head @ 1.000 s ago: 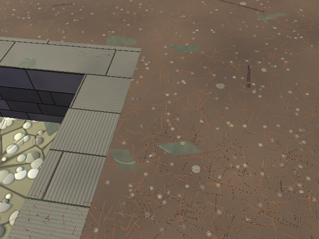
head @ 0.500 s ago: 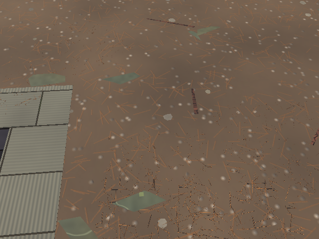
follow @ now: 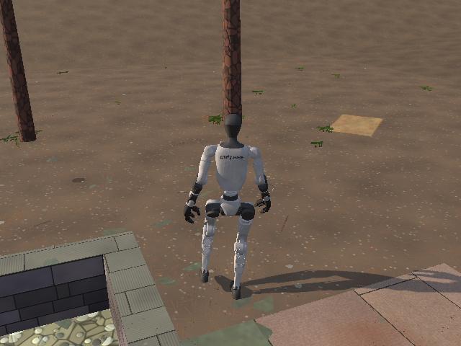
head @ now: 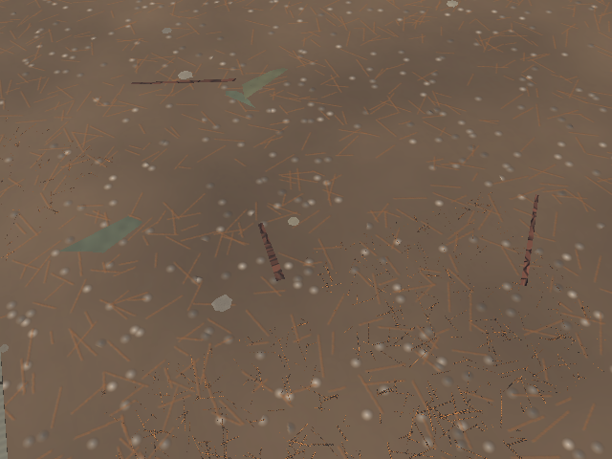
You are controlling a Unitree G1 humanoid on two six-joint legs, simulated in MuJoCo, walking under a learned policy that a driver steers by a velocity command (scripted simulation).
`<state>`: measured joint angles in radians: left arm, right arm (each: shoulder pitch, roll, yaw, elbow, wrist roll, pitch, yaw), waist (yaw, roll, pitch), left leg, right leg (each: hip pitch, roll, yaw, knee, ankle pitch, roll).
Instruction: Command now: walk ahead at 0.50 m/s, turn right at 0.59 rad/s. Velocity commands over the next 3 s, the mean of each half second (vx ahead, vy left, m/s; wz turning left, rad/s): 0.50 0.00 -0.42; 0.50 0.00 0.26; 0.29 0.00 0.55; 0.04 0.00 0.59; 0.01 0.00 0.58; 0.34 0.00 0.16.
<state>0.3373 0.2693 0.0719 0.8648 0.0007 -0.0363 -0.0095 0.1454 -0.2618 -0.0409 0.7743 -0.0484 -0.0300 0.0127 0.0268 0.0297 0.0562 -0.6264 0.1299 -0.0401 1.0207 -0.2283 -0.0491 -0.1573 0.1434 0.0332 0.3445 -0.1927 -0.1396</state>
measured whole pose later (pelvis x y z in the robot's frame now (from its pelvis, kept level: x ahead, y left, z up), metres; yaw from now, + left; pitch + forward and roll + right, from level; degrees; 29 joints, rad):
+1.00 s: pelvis +0.51 -0.04 +0.00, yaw -1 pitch +1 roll +0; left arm 0.31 0.23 0.04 0.84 0.02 -0.09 0.01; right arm 0.26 -0.29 -0.08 0.86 -0.03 0.00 0.04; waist 0.01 0.05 0.02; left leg -0.58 0.05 -0.01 1.08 -0.23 0.04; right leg -0.13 0.01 -0.16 0.31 -0.20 -0.05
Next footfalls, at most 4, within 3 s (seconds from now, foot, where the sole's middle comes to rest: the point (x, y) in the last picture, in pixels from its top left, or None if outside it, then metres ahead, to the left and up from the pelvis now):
0.28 left None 0.34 0.12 -0.78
0.76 right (402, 430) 0.52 -0.13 -0.78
1.28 left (311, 322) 0.79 0.07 -0.78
1.86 right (378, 305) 0.83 -0.10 -0.78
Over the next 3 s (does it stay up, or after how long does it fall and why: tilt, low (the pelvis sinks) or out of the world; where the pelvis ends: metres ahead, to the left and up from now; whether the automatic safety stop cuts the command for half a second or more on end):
stays up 0.84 0.07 -0.01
